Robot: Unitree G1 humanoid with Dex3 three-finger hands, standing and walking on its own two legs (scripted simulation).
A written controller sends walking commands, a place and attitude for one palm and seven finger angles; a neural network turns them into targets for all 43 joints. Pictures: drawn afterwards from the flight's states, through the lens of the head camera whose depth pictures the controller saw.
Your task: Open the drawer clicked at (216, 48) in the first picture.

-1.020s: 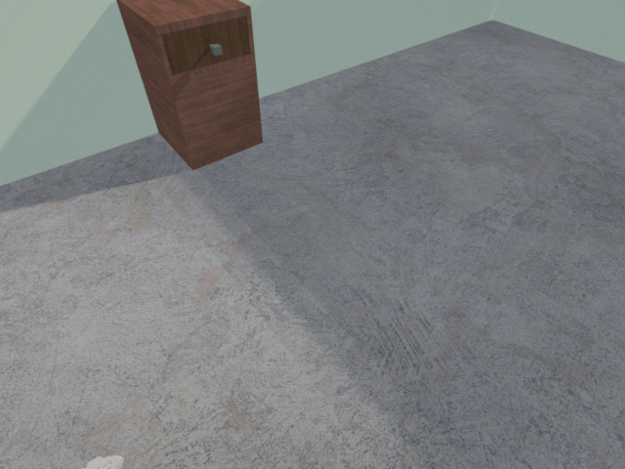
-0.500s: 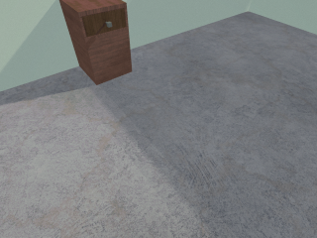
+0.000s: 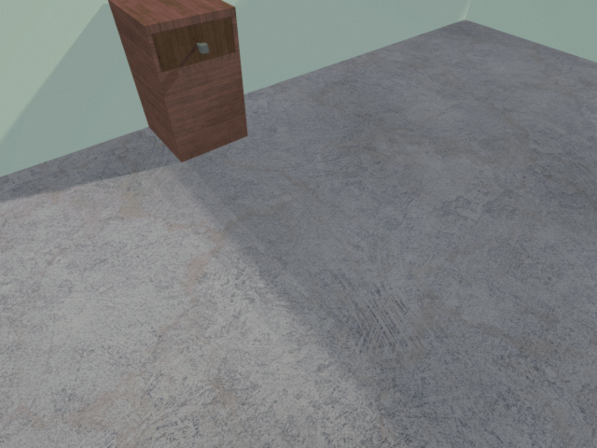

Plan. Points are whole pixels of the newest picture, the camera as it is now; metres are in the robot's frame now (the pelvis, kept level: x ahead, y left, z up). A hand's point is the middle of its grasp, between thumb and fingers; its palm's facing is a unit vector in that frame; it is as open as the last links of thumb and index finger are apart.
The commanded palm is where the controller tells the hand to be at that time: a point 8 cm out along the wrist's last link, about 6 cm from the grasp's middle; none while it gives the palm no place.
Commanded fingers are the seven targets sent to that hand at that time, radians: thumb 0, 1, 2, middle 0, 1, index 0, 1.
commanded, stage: look at it before walking up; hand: left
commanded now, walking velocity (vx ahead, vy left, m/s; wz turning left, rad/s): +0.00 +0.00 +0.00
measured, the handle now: (201, 46) +1.75 +0.54 -0.19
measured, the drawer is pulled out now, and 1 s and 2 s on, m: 0.00 0.00 0.00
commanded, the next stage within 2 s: walk to a spot facing it in 0.42 s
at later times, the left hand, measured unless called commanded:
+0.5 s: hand out of the picture +0.08 +0.25 -0.16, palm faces -0.03 -0.94 -0.34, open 7.4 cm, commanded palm none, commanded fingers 0.00 0.90 0.90 -0.20 -0.30 -0.20 -0.30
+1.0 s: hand out of the picture +0.12 +0.17 -0.19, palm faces -0.10 -0.98 -0.16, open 7.4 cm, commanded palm none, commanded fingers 0.00 0.90 0.90 -0.20 -0.30 -0.20 -0.30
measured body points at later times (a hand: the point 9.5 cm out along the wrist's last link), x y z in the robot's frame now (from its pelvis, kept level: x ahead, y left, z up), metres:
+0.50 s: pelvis +0.01 +0.00 +0.00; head +0.01 +0.00 +0.45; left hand +0.08 +0.30 -0.13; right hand +0.09 -0.30 -0.13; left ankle +0.01 +0.12 -0.74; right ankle +0.01 -0.12 -0.74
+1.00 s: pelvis +0.12 -0.01 -0.02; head +0.14 -0.01 +0.43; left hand +0.13 +0.22 -0.18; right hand +0.02 -0.22 -0.17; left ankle +0.01 +0.12 -0.74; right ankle +0.10 -0.11 -0.71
